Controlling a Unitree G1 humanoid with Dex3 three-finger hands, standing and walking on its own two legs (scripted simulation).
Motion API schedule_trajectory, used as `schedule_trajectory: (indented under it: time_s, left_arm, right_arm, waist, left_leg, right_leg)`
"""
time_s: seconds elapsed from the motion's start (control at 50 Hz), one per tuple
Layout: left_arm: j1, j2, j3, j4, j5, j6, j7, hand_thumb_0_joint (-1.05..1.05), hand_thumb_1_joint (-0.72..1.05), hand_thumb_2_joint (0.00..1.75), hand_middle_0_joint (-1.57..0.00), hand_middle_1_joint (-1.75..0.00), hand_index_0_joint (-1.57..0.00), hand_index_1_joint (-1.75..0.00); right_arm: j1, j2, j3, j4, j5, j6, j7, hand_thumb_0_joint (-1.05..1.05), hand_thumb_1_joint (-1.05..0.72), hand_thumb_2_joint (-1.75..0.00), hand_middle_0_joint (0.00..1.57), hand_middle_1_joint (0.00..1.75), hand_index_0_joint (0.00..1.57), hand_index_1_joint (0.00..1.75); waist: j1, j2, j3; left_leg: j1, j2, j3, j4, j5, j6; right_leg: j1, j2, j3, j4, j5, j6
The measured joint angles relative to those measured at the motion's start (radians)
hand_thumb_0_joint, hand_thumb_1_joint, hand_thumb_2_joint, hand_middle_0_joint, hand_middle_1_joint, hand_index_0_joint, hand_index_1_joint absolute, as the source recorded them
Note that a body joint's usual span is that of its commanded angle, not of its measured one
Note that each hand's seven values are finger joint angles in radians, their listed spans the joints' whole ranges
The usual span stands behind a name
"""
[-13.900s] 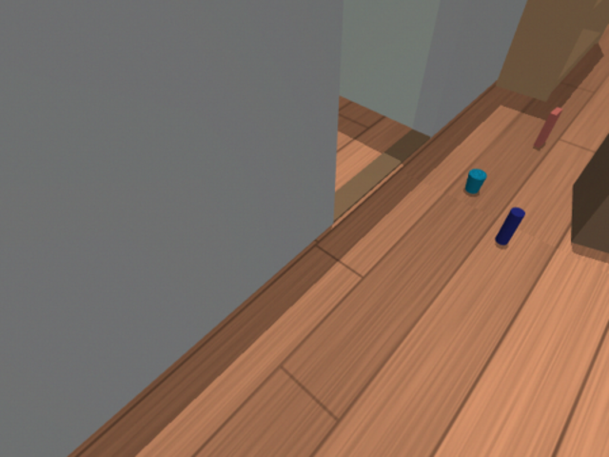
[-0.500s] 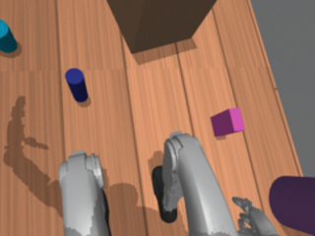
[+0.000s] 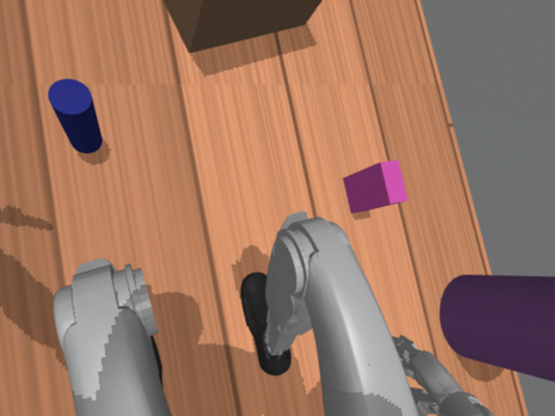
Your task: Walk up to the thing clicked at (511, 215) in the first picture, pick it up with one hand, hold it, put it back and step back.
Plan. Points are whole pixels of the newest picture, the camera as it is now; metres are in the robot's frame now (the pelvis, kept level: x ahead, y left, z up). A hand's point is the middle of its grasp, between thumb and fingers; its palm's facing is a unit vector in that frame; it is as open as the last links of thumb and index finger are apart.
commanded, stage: approach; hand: left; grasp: from the side
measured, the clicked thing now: (79, 121) +0.56 +0.19 -0.26
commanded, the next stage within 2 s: close in in 0.14 s
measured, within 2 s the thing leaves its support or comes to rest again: neither
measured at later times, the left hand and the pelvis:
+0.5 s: hand (36, 117) +0.53 +0.23 -0.19, palm faces +0.08 -1.00 +0.00, open 17.0 cm; pelvis +0.00 +0.01 -0.04, yaw -5 degrees
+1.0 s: hand (65, 121) +0.53 +0.20 -0.21, palm faces +0.05 -1.00 -0.04, open 17.5 cm; pelvis +0.00 +0.01 -0.02, yaw -6 degrees
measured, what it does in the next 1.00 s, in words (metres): stands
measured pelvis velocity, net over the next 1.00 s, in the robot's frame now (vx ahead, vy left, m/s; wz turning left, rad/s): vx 0.00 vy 0.01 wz -0.11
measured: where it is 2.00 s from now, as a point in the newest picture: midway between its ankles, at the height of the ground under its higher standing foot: (212, 368)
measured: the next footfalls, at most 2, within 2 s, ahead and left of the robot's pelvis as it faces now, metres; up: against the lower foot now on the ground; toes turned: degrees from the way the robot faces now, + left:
none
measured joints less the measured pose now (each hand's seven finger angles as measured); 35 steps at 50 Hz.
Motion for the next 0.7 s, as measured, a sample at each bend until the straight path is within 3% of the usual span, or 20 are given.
schedule_trajectory:
  time_s: [0.16, 0.24, 0.42, 0.52, 0.62, 0.7]
  left_arm:
    - [0.026, 0.0, 0.002, 0.04, 0.054, -0.143, 0.11, -0.02, -0.42, 0.08, -0.06, -0.13, -0.06, -0.12]
    - [0.024, 0.016, -0.013, 0.092, 0.037, -0.196, 0.147, -0.02, -0.4, 0.09, -0.06, -0.13, -0.05, -0.13]
    - [0.002, 0.056, -0.081, 0.23, 0.032, -0.311, 0.239, -0.02, -0.45, 0.06, -0.08, -0.13, -0.08, -0.12]
    - [-0.015, 0.056, -0.108, 0.258, -0.001, -0.372, 0.312, -0.02, -0.49, 0.05, -0.09, -0.14, -0.1, -0.12]
    - [-0.04, 0.049, -0.202, 0.301, 0.038, -0.398, 0.351, -0.02, -0.52, 0.05, -0.09, -0.14, -0.1, -0.13]
    - [-0.057, 0.049, -0.222, 0.33, 0.043, -0.409, 0.374, -0.02, -0.55, 0.05, -0.09, -0.14, -0.1, -0.12]
  right_arm:
    - [-0.072, 0.008, 0.071, -0.011, -0.072, 0.038, 0.02, 0.0, -0.89, -0.89, 0.21, 0.3, 0.2, 0.3]
    - [-0.1, 0.0, 0.118, -0.022, -0.097, 0.054, 0.028, 0.0, -0.89, -0.89, 0.21, 0.3, 0.2, 0.3]
    - [-0.153, -0.014, 0.214, -0.043, -0.149, 0.083, 0.035, 0.0, -0.91, -0.9, 0.21, 0.3, 0.2, 0.3]
    - [-0.168, -0.019, 0.246, -0.045, -0.176, 0.098, 0.041, 0.0, -0.92, -0.9, 0.21, 0.3, 0.2, 0.3]
    - [-0.196, -0.013, 0.251, -0.03, -0.196, 0.113, 0.043, 0.0, -0.92, -0.9, 0.21, 0.3, 0.2, 0.3]
    - [-0.214, -0.006, 0.26, -0.032, -0.207, 0.123, 0.047, 0.0, -0.92, -0.9, 0.21, 0.3, 0.2, 0.3]
  waist:
    - [-0.049, -0.051, 0.096]
    - [-0.067, -0.071, 0.134]
    - [-0.102, -0.112, 0.177]
    - [-0.1, -0.123, 0.184]
    - [-0.102, -0.116, 0.187]
    - [-0.106, -0.118, 0.188]
  left_leg:
    - [-0.023, -0.001, -0.039, 0.076, -0.012, 0.0]
    - [-0.027, 0.003, -0.053, 0.105, -0.018, 0.003]
    - [-0.024, 0.002, -0.109, 0.164, -0.035, -0.004]
    - [-0.01, -0.002, -0.131, 0.18, -0.046, -0.011]
    - [-0.016, -0.008, -0.138, 0.178, -0.041, -0.004]
    - [-0.014, -0.011, -0.151, 0.176, -0.041, -0.004]
  right_leg:
    - [-0.008, 0.009, -0.03, 0.046, 0.002, 0.007]
    - [-0.008, 0.016, -0.04, 0.062, 0.006, 0.013]
    - [0.007, 0.029, -0.082, 0.085, 0.012, 0.019]
    - [0.027, 0.031, -0.097, 0.089, 0.006, 0.019]
    - [0.034, 0.031, -0.104, 0.079, 0.007, 0.027]
    - [0.044, 0.033, -0.115, 0.067, 0.009, 0.03]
